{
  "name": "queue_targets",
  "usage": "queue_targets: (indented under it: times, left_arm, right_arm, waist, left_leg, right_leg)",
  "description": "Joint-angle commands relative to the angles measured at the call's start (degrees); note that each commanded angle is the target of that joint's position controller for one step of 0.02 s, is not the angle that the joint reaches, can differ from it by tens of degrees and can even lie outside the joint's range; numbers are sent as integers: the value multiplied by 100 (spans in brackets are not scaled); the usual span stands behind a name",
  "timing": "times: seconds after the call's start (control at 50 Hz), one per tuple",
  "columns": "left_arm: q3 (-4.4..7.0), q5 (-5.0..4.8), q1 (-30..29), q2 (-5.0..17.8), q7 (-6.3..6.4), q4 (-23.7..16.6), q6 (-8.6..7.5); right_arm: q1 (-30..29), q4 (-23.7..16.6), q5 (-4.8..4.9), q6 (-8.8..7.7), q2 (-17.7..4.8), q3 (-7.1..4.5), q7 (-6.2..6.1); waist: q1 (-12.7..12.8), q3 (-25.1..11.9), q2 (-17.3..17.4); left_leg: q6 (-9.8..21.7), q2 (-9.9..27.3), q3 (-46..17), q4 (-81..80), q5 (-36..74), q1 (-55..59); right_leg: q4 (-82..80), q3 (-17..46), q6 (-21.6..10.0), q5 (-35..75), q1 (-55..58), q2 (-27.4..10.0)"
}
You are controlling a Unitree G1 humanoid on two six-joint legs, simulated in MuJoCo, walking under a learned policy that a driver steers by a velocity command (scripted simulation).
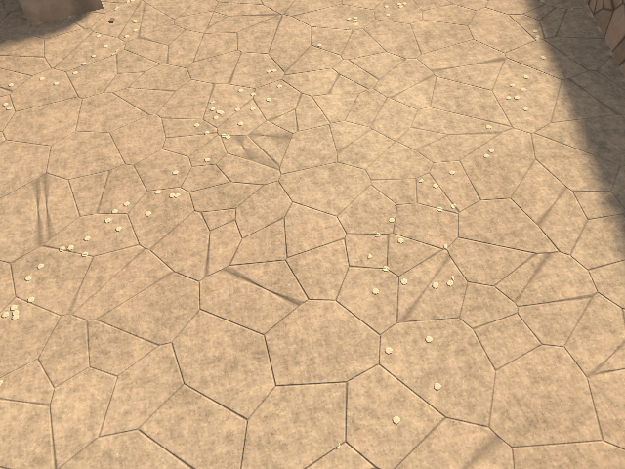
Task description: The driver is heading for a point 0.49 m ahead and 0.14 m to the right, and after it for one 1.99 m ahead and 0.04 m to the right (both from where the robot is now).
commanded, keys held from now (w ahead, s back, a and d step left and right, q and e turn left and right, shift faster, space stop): w+e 0.70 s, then w+q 0.30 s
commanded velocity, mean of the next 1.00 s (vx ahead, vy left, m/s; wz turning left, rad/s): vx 0.50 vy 0.00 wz -0.41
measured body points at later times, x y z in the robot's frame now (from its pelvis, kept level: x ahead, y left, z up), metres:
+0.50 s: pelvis +0.28 +0.03 +0.00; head +0.30 +0.04 +0.45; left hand +0.44 +0.29 -0.12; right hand +0.34 -0.26 -0.09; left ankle +0.34 +0.13 -0.74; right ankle +0.19 -0.08 -0.65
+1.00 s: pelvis +0.50 -0.12 +0.00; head +0.53 -0.15 +0.45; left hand +0.75 +0.06 -0.09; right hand +0.44 -0.40 -0.14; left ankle +0.51 +0.06 -0.65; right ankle +0.50 -0.22 -0.74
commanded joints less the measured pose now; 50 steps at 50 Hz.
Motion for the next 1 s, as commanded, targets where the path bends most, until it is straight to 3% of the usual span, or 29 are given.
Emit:
queue_targets:
  times: [0.02,0.08,0.14,0.22,0.28,0.3,0.32,0.34,0.36,0.38,0.4,0.42,0.44,0.46,0.5,0.54,0.66,0.72,0.76,0.8,0.82,0.84,0.86,0.88,0.9,0.92,0.94,0.96,1.0]
  left_arm:
    - [208,-6,-69,784,90,-444,-96]
    - [268,-47,196,952,207,-363,-88]
    - [280,-83,435,974,279,-283,-31]
    - [293,-129,780,971,322,-152,52]
    - [315,-107,743,970,356,-154,120]
    - [314,-100,666,942,353,-176,144]
    - [263,-84,593,793,336,-223,149]
    - [144,-12,546,483,304,-331,129]
    - [22,-117,1299,80,302,-465,70]
    - [67,-186,1389,538,312,-440,39]
    - [187,-192,853,955,310,-434,62]
    - [210,-142,473,971,315,-501,96]
    - [222,-85,253,894,300,-575,106]
    - [237,-89,228,794,269,-605,133]
    - [194,-135,262,523,223,-651,200]
    - [164,-108,72,405,210,-789,237]
    - [84,-93,-758,266,36,-1044,153]
    - [38,-97,-1285,185,-52,-1257,137]
    - [39,-84,-1457,205,-73,-1376,119]
    - [141,-25,-1196,446,-68,-1361,98]
    - [259,2,-510,651,-43,-1163,87]
    - [416,18,409,962,26,-866,95]
    - [547,122,1307,1534,146,-711,129]
    - [490,113,1223,1635,148,-780,106]
    - [358,93,1027,1111,120,-779,59]
    - [290,54,707,943,112,-705,19]
    - [236,38,345,742,96,-658,-18]
    - [195,51,69,566,75,-654,-67]
    - [191,101,-181,419,73,-584,-199]
  right_arm:
    - [126,-410,-66,3,-541,-178,-42]
    - [-476,-619,-71,52,-403,-140,-73]
    - [-1090,-782,-27,-2,-265,-92,-18]
    - [-1611,-964,58,-94,-363,-113,88]
    - [-1457,-955,75,-162,-552,-189,131]
    - [-1161,-882,76,-185,-612,-228,119]
    - [-622,-749,38,-208,-747,-309,80]
    - [196,-668,-56,-223,-1011,-393,29]
    - [822,-517,-115,-139,-1495,-520,11]
    - [871,-463,39,-89,-1111,-452,58]
    - [576,-548,55,-61,-681,-338,44]
    - [278,-577,8,-19,-543,-284,35]
    - [72,-535,-15,4,-418,-239,37]
    - [-36,-499,-50,-1,-331,-202,29]
    - [-78,-415,-26,-42,-350,-222,34]
    - [-47,-319,-1,-82,-500,-279,33]
    - [78,-123,29,-7,-789,-352,-8]
    - [452,64,115,68,-908,-377,-6]
    - [678,242,201,136,-982,-386,35]
    - [643,337,275,212,-1161,-407,34]
    - [570,385,302,249,-1178,-381,27]
    - [608,410,272,242,-1015,-294,13]
    - [753,210,86,181,-492,-103,40]
    - [1209,220,104,69,-168,24,84]
    - [641,217,301,33,-835,-179,102]
    - [289,58,362,22,-852,-203,107]
    - [173,85,275,40,-729,-194,67]
    - [258,137,205,108,-681,-224,47]
    - [612,287,227,283,-437,-208,38]
  waist:
    - [-170,-514,-535]
    - [-5,-280,-477]
    - [224,-196,-579]
    - [380,-148,-598]
    - [214,-186,-763]
    - [44,-268,-841]
    - [-235,-582,-791]
    - [-610,-1349,-389]
    - [-410,-2165,1219]
    - [-424,-2053,1469]
    - [-553,-1223,772]
    - [-496,-729,377]
    - [-397,-362,305]
    - [-268,-224,436]
    - [-178,-155,571]
    - [-165,-96,438]
    - [-410,14,199]
    - [-586,167,125]
    - [-519,276,126]
    - [-176,58,298]
    - [279,-360,303]
    - [719,-926,246]
    - [889,-1872,-694]
    - [533,-2760,-1528]
    - [754,-2176,-820]
    - [583,-1258,-849]
    - [359,-871,-604]
    - [158,-597,-732]
    - [-103,-502,-774]
  left_leg:
    - [-181,238,-147,-437,388,-789]
    - [-370,128,-120,-1509,1282,-947]
    - [-404,-109,-114,-2679,2229,-578]
    - [-329,-313,-212,-3390,2379,-267]
    - [-144,-349,-290,-3665,1747,56]
    - [-32,-366,-206,-3804,1610,462]
    - [149,-297,-158,-4010,1655,1331]
    - [510,491,-827,-3811,1440,2779]
    - [1416,1828,-3150,-4044,591,4830]
    - [1546,2162,-4291,-4465,-677,4815]
    - [1273,1881,-3467,-4605,-874,4089]
    - [1071,1610,-2618,-4691,-283,3374]
    - [1006,1369,-2047,-4850,330,2787]
    - [927,1185,-1583,-5001,732,2403]
    - [962,1054,-1003,-5271,1161,2036]
    - [1082,1115,-627,-5448,1578,1985]
    - [941,990,558,-5505,2371,2253]
    - [886,1123,748,-5465,2409,2529]
    - [915,1297,661,-5351,2805,2807]
    - [863,1339,659,-4718,4431,3046]
    - [746,1186,798,-3895,5164,2904]
    - [555,913,929,-2766,4910,2165]
    - [239,379,1003,-655,2409,323]
    - [62,-442,67,799,-1595,-849]
    - [85,-181,-450,1199,-1424,-1313]
    - [122,69,-274,1023,-933,-1567]
    - [99,293,-199,696,-450,-1412]
    - [54,429,-207,468,-67,-1142]
    - [-19,515,-221,411,434,-634]
  right_leg:
    - [-1282,1815,-1115,1050,828,-1431]
    - [-1372,1543,-1010,1030,590,-1268]
    - [-1281,1388,-766,626,430,-1052]
    - [-925,1803,-680,354,733,-1198]
    - [-420,2261,-567,505,1141,-1354]
    - [-190,2314,-501,688,1131,-1312]
    - [353,2177,-348,956,980,-1045]
    - [1737,1788,-157,527,374,-723]
    - [3633,936,276,-1842,-1609,154]
    - [4571,909,355,-2585,-2540,-235]
    - [4866,936,399,-2074,-2775,-501]
    - [4820,716,446,-1634,-2656,-700]
    - [4570,663,478,-1337,-2545,-845]
    - [4370,640,477,-1138,-2320,-1003]
    - [4160,470,506,-956,-2102,-1113]
    - [3822,433,566,-687,-2252,-1183]
    - [2043,85,525,902,-2075,-1120]
    - [1420,-95,387,867,-1909,-1016]
    - [1100,-157,216,344,-1779,-866]
    - [784,-387,10,-217,-1125,-603]
    - [464,-542,-138,25,-85,-436]
    - [445,-462,-280,433,1481,-470]
    - [599,1374,-789,532,3624,-1948]
    - [-189,3726,-1439,-7,4254,-3024]
    - [-423,3220,-1156,-230,3680,-2828]
    - [-558,2226,-920,28,2879,-2593]
    - [-736,1663,-746,218,2190,-2306]
    - [-969,1190,-652,420,1642,-2110]
    - [-1414,676,-633,562,1061,-1983]
Velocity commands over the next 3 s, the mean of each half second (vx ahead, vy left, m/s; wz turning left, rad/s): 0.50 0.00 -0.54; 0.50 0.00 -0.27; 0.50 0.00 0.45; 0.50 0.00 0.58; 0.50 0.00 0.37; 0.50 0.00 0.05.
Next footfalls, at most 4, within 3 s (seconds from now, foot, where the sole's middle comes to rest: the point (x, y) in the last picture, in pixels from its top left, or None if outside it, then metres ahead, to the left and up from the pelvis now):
0.34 left None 0.38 0.12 -0.78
0.84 right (457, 431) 0.54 -0.24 -0.78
1.38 left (388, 287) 0.90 -0.12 -0.78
1.86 right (459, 203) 1.18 -0.33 -0.78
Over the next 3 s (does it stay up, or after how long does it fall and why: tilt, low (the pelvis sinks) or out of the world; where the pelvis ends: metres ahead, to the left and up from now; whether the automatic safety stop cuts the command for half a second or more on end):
stays up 1.60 -0.06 -0.01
